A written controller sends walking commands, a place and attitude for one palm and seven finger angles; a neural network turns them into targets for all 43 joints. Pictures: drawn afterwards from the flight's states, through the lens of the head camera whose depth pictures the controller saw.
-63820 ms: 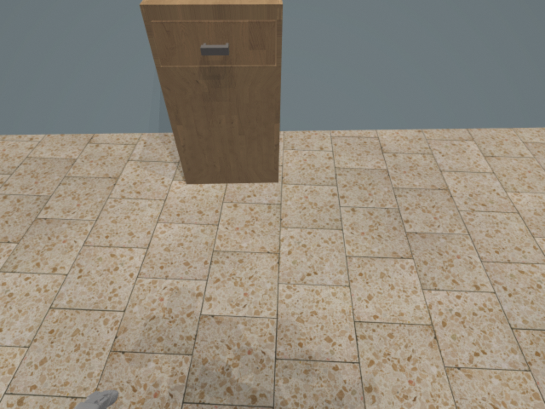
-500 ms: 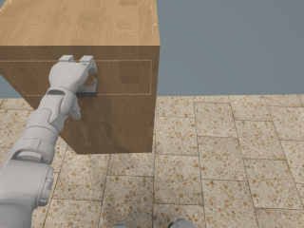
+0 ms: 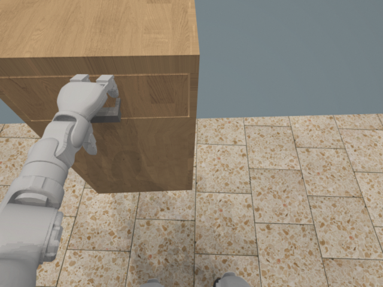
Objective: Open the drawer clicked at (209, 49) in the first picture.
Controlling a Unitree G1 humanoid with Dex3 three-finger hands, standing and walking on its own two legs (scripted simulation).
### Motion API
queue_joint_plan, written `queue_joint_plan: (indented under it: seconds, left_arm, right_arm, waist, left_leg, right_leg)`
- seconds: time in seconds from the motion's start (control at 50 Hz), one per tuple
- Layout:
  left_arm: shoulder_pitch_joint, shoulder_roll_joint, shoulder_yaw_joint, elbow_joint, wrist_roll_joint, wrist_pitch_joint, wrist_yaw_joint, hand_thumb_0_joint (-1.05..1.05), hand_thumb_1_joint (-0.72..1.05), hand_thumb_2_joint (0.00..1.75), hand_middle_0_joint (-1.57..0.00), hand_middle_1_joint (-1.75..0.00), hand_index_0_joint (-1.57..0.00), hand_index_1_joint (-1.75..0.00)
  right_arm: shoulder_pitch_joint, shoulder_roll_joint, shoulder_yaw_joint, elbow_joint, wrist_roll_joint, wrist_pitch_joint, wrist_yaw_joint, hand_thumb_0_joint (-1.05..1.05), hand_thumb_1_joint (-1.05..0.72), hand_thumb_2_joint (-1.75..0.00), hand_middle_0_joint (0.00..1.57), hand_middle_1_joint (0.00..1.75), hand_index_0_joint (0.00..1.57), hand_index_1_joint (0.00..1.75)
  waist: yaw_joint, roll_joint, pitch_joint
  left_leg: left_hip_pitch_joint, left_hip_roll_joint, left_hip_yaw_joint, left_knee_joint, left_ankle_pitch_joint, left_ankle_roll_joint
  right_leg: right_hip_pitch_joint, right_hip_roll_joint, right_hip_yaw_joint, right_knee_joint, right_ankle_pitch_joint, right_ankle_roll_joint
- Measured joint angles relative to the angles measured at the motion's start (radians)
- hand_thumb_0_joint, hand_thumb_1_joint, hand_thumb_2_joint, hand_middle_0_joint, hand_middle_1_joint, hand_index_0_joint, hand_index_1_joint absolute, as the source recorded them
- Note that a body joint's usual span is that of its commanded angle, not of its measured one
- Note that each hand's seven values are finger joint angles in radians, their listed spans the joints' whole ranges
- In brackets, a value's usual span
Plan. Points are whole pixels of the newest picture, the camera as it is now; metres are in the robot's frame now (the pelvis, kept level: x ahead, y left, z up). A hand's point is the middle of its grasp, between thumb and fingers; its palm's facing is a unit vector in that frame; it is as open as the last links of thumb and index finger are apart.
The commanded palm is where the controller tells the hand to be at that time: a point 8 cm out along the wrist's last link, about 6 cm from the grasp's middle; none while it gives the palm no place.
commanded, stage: re-aim the fingers above the handle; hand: left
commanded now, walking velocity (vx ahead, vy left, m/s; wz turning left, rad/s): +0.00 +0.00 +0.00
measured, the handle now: (100, 108) +0.54 +0.22 -0.01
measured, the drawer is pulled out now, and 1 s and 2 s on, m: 0.00 0.00 0.00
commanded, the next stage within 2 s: lower the fingers behind the handle in 0.04 s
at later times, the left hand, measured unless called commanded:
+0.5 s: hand (83, 125) +0.46 +0.24 +0.02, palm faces -0.16 -0.01 -0.99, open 13.8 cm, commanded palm +0.46 +0.24 +0.08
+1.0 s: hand (85, 125) +0.47 +0.24 +0.01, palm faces -0.11 +0.01 -0.99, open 13.8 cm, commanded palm +0.46 +0.23 +0.05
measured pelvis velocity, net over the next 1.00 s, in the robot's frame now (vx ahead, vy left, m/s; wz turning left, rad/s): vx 0.00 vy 0.00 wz -0.01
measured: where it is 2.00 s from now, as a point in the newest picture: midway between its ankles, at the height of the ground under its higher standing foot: outside the picture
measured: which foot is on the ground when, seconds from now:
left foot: down 0.00-1.00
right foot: down 0.00-1.00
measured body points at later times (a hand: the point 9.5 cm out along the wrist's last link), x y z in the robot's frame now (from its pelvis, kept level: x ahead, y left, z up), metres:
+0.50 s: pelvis -0.01 +0.00 +0.00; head +0.10 +0.00 +0.43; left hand +0.46 +0.24 +0.08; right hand +0.02 -0.28 -0.13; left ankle -0.02 +0.12 -0.71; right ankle +0.01 -0.14 -0.71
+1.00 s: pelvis +0.00 +0.00 -0.01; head +0.10 +0.00 +0.42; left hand +0.47 +0.24 +0.06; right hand +0.00 -0.27 -0.15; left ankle -0.02 +0.12 -0.71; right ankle +0.01 -0.14 -0.71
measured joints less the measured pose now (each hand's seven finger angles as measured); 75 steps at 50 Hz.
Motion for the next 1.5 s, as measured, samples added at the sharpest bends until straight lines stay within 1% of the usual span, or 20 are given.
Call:
queue_joint_plan:
  seconds: [0.08,0.16,0.22,0.26,0.3,0.36,0.44,0.48,0.56,0.62,0.68,0.76,0.82,0.94,1.02,1.1,1.22,1.34,1.4,1.5]
  left_arm:
    - [-0.025,-0.003,0.040,0.023,0.027,0.028,0.106,0.00,-0.49,0.30,-0.34,-1.21,-0.32,-1.21]
    - [-0.031,-0.028,0.031,0.038,0.035,0.097,0.157,0.00,-0.49,0.30,-0.39,-1.26,-0.34,-1.23]
    - [-0.046,-0.033,0.026,0.086,0.032,0.179,0.143,0.00,-0.49,0.30,-0.38,-1.25,-0.35,-1.25]
    - [-0.058,-0.019,0.029,0.131,0.021,0.229,0.112,0.00,-0.49,0.30,-0.36,-1.24,-0.35,-1.25]
    - [-0.063,0.003,0.030,0.166,0.007,0.253,0.071,0.00,-0.49,0.30,-0.35,-1.23,-0.34,-1.24]
    - [-0.059,0.036,0.016,0.181,-0.001,0.228,0.004,0.00,-0.49,0.30,-0.34,-1.22,-0.34,-1.23]
    - [-0.031,0.053,-0.011,0.120,-0.004,0.114,-0.054,0.00,-0.49,0.30,-0.32,-1.20,-0.33,-1.22]
    - [-0.013,0.046,-0.008,0.080,-0.003,0.049,-0.053,0.00,-0.49,0.30,-0.32,-1.20,-0.33,-1.21]
    - [0.001,0.029,0.016,0.031,0.021,-0.016,0.027,0.00,-0.49,0.30,-0.32,-1.21,-0.32,-1.21]
    - [-0.012,0.014,0.036,0.049,0.038,0.002,0.110,0.00,-0.49,0.30,-0.32,-1.21,-0.32,-1.20]
    - [-0.031,0.007,0.045,0.093,0.052,0.076,0.165,0.00,-0.49,0.30,-0.32,-1.20,-0.32,-1.20]
    - [-0.033,-0.002,0.042,0.120,0.049,0.170,0.163,0.00,-0.49,0.30,-0.32,-1.20,-0.32,-1.20]
    - [-0.023,-0.010,0.035,0.117,0.029,0.200,0.127,0.00,-0.49,0.30,-0.30,-1.19,-0.32,-1.20]
    - [-0.010,0.004,0.021,0.126,0.016,0.157,0.068,0.00,-0.49,0.30,-0.29,-1.18,-0.32,-1.20]
    - [-0.024,0.016,0.008,0.129,0.027,0.121,0.077,0.00,-0.49,0.30,-0.29,-1.20,-0.32,-1.20]
    - [-0.042,0.017,0.002,0.122,0.036,0.101,0.109,0.00,-0.49,0.30,-0.30,-1.24,-0.32,-1.20]
    - [-0.083,0.012,-0.005,0.146,0.046,0.134,0.147,0.00,-0.49,0.30,-0.29,-1.29,-0.32,-1.20]
    - [-0.115,0.019,-0.019,0.208,0.039,0.188,0.105,0.00,-0.49,0.30,-0.27,-1.26,-0.32,-1.20]
    - [-0.106,0.031,0.011,0.174,0.025,0.168,0.088,0.00,-0.49,0.30,-0.27,-1.24,-0.31,-1.20]
    - [-0.095,0.048,0.016,0.151,0.042,0.131,0.087,0.00,-0.49,0.30,-0.30,-1.23,-0.29,-1.20]
  right_arm:
    - [-0.024,-0.012,0.001,0.010,-0.008,0.004,0.024,0.00,-0.90,-0.90,0.21,0.30,0.20,0.30]
    - [-0.045,-0.017,0.006,0.011,-0.007,0.020,0.045,0.00,-0.90,-0.90,0.20,0.30,0.20,0.30]
    - [-0.066,-0.012,0.019,0.008,0.001,0.037,0.047,0.00,-0.90,-0.90,0.20,0.30,0.20,0.30]
    - [-0.077,-0.005,0.030,0.001,0.010,0.045,0.042,0.00,-0.90,-0.90,0.20,0.30,0.20,0.30]
    - [-0.077,0.002,0.037,-0.011,0.017,0.045,0.033,0.00,-0.90,-0.90,0.21,0.30,0.20,0.30]
    - [-0.062,0.010,0.040,-0.027,0.021,0.033,0.016,0.00,-0.90,-0.90,0.21,0.30,0.21,0.30]
    - [-0.029,0.011,0.024,-0.028,0.012,0.011,-0.003,0.00,-0.90,-0.90,0.21,0.30,0.21,0.30]
    - [-0.016,0.007,0.013,-0.021,0.005,0.004,-0.006,0.00,-0.90,-0.90,0.21,0.30,0.21,0.30]
    - [-0.004,-0.005,-0.006,0.000,-0.010,-0.007,0.004,0.00,-0.90,-0.90,0.21,0.30,0.21,0.30]
    - [-0.016,-0.013,-0.012,0.018,-0.020,-0.009,0.025,0.00,-0.90,-0.90,0.21,0.30,0.20,0.30]
    - [-0.034,-0.013,-0.010,0.024,-0.024,-0.004,0.044,0.00,-0.90,-0.90,0.20,0.30,0.20,0.30]
    - [-0.044,-0.003,-0.004,0.021,-0.023,0.005,0.057,0.00,-0.90,-0.90,0.20,0.30,0.20,0.30]
    - [-0.040,0.008,0.002,0.021,-0.020,0.011,0.052,0.00,-0.90,-0.90,0.21,0.30,0.20,0.30]
    - [-0.022,0.021,0.017,0.022,-0.013,0.013,0.033,0.00,-0.90,-0.90,0.21,0.30,0.21,0.30]
    - [-0.015,0.018,0.014,0.017,-0.012,0.006,0.029,0.00,-0.90,-0.90,0.21,0.30,0.21,0.30]
    - [-0.014,0.010,0.004,0.017,-0.015,-0.002,0.032,0.00,-0.90,-0.90,0.21,0.30,0.21,0.30]
    - [-0.032,0.000,-0.001,0.021,-0.019,-0.005,0.039,0.00,-0.90,-0.90,0.21,0.30,0.21,0.30]
    - [-0.049,0.000,0.010,0.005,-0.015,-0.008,0.036,0.00,-0.90,-0.90,0.21,0.30,0.20,0.30]
    - [-0.040,0.005,0.011,-0.001,-0.021,-0.015,0.029,0.00,-0.90,-0.90,0.21,0.30,0.20,0.30]
    - [-0.023,0.009,0.011,0.013,-0.026,-0.020,0.024,0.00,-0.90,-0.90,0.21,0.30,0.20,0.30]
  waist:
    - [-0.016,-0.001,-0.009]
    - [-0.012,0.010,-0.014]
    - [-0.015,0.016,-0.013]
    - [-0.020,0.016,-0.009]
    - [-0.023,0.015,-0.003]
    - [-0.021,0.010,0.005]
    - [-0.006,0.000,0.010]
    - [-0.001,-0.005,0.005]
    - [0.002,-0.008,-0.014]
    - [-0.005,-0.004,-0.025]
    - [-0.015,0.000,-0.028]
    - [-0.021,0.010,-0.022]
    - [-0.019,0.016,-0.019]
    - [-0.019,0.015,-0.028]
    - [-0.013,0.010,-0.029]
    - [-0.003,0.006,-0.035]
    - [-0.004,0.002,-0.045]
    - [-0.028,0.000,-0.035]
    - [-0.032,-0.002,-0.034]
    - [-0.031,0.003,-0.041]
  left_leg:
    - [-0.037,0.000,0.001,0.033,-0.015,0.002]
    - [-0.042,0.001,0.012,0.033,-0.014,0.005]
    - [-0.020,0.001,0.023,0.013,-0.005,0.006]
    - [-0.003,0.001,0.030,-0.005,0.004,0.007]
    - [0.012,0.001,0.033,-0.022,0.012,0.006]
    - [0.020,0.001,0.029,-0.034,0.020,0.005]
    - [0.001,0.001,0.013,-0.015,0.015,0.003]
    - [-0.020,0.000,0.005,0.007,0.005,0.002]
    - [-0.081,-0.001,-0.008,0.068,-0.020,0.001]
    - [-0.128,-0.001,-0.012,0.110,-0.037,0.002]
    - [-0.157,0.001,-0.009,0.131,-0.044,0.004]
    - [-0.156,0.004,-0.002,0.123,-0.040,0.005]
    - [-0.130,0.007,0.003,0.102,-0.035,0.006]
    - [-0.091,0.007,0.006,0.080,-0.033,0.005]
    - [-0.112,0.004,0.001,0.100,-0.040,0.004]
    - [-0.159,0.001,-0.006,0.134,-0.049,0.004]
    - [-0.219,-0.001,-0.013,0.180,-0.058,0.003]
    - [-0.250,0.001,-0.015,0.200,-0.058,0.001]
    - [-0.269,0.003,-0.016,0.214,-0.061,0.001]
    - [-0.296,0.005,-0.022,0.243,-0.074,-0.001]
  right_leg:
    - [-0.037,-0.001,0.002,0.032,-0.013,0.002]
    - [-0.047,0.001,0.013,0.033,-0.008,0.006]
    - [-0.032,0.002,0.024,0.018,0.002,0.007]
    - [-0.020,0.003,0.031,0.006,0.009,0.008]
    - [-0.008,0.003,0.034,-0.007,0.016,0.007]
    - [0.003,0.003,0.029,-0.019,0.022,0.005]
    - [-0.006,0.002,0.013,-0.010,0.016,0.003]
    - [-0.023,0.001,0.006,0.008,0.007,0.002]
    - [-0.076,-0.002,-0.005,0.061,-0.018,0.001]
    - [-0.119,-0.002,-0.008,0.099,-0.033,0.002]
    - [-0.150,-0.001,-0.004,0.118,-0.037,0.005]
    - [-0.151,0.004,0.003,0.108,-0.029,0.006]
    - [-0.127,0.007,0.007,0.086,-0.022,0.007]
    - [-0.091,0.007,0.009,0.068,-0.022,0.005]
    - [-0.111,0.004,0.005,0.092,-0.032,0.004]
    - [-0.156,0.000,0.000,0.128,-0.044,0.003]
    - [-0.214,-0.002,-0.005,0.173,-0.056,0.002]
    - [-0.245,0.000,-0.006,0.192,-0.055,0.000]
    - [-0.264,0.002,-0.006,0.205,-0.057,-0.001]
    - [-0.286,0.004,-0.012,0.228,-0.067,-0.002]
